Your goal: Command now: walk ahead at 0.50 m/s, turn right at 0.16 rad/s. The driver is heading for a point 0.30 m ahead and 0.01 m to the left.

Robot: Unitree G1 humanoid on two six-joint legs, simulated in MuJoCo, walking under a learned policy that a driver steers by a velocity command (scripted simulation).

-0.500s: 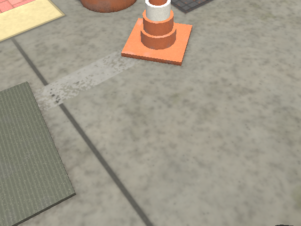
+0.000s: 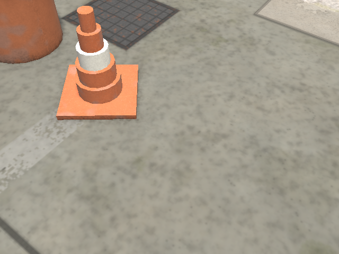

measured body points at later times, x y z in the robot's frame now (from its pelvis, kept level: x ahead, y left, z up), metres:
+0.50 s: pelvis +0.18 -0.06 -0.01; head +0.21 -0.07 +0.44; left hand +0.32 +0.19 -0.12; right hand +0.31 -0.33 -0.13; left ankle +0.22 +0.10 -0.72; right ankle +0.24 -0.16 -0.75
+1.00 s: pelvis +0.23 -0.04 -0.01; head +0.24 -0.04 +0.44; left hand +0.33 +0.22 -0.15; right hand +0.33 -0.29 -0.14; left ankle +0.23 +0.09 -0.75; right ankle +0.24 -0.16 -0.75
